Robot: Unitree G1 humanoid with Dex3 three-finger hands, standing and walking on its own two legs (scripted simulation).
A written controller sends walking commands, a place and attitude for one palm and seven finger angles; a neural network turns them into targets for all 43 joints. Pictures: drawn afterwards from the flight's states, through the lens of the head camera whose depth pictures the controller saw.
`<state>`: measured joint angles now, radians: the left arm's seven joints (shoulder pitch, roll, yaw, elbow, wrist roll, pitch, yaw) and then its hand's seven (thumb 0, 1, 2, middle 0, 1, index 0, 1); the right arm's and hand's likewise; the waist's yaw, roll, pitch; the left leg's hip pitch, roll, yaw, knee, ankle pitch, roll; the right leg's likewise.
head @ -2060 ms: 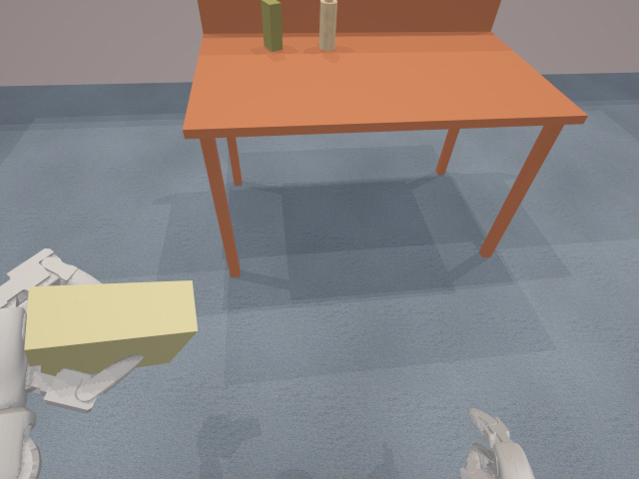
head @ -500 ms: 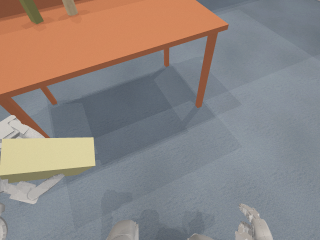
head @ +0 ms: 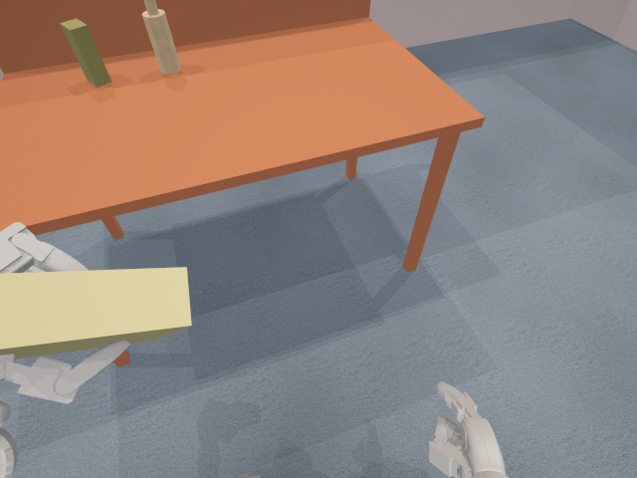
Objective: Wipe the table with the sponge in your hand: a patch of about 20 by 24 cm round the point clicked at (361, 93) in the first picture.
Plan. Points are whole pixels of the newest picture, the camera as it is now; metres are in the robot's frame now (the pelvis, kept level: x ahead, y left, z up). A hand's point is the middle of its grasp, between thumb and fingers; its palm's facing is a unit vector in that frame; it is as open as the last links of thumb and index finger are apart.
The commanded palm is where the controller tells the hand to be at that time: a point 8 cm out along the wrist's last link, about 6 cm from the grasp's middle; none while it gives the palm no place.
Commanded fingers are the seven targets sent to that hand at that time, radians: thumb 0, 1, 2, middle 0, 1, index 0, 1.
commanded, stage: take the last steps up to it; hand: left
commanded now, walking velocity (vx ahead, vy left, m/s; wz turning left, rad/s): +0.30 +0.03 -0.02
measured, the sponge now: (122, 312) +0.22 +0.19 +0.17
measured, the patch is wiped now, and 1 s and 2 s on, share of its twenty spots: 0.00 0.00 0.00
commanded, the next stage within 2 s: come to a stop and stand still in 1.98 s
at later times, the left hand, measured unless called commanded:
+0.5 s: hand (137, 209) +0.34 +0.22 +0.18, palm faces +0.40 -0.82 -0.41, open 9.5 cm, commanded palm +0.28 +0.26 +0.19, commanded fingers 0.00 0.10 1.30 -1.20 -1.60 -1.20 -1.60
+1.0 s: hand (217, 160) +0.42 +0.15 +0.18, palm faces +0.36 -0.80 -0.47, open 9.5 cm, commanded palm +0.37 +0.21 +0.19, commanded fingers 0.00 0.10 1.30 -1.20 -1.60 -1.20 -1.60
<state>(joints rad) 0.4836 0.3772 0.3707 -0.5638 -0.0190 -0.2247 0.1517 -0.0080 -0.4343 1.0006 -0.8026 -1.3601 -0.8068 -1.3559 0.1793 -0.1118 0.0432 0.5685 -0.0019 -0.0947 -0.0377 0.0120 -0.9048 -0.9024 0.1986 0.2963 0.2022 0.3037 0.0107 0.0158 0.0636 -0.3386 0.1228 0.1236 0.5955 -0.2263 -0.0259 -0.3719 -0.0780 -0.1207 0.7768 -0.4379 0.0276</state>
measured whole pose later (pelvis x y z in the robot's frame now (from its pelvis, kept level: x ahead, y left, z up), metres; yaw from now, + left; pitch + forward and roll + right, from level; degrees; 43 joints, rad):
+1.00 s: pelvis +0.21 -0.07 +0.01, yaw +1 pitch -1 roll +2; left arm 0.50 0.35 0.35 -0.51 0.00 -0.24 0.14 -0.01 -0.44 1.00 -0.80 -1.36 -0.81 -1.35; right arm 0.18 -0.25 -0.03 0.65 0.00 -0.04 -0.06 0.02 -0.91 -0.90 0.20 0.30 0.20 0.30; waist -0.02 0.01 0.08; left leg -0.51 0.09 0.09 0.99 -0.34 -0.03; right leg -0.24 -0.09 -0.18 0.54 -0.29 -0.03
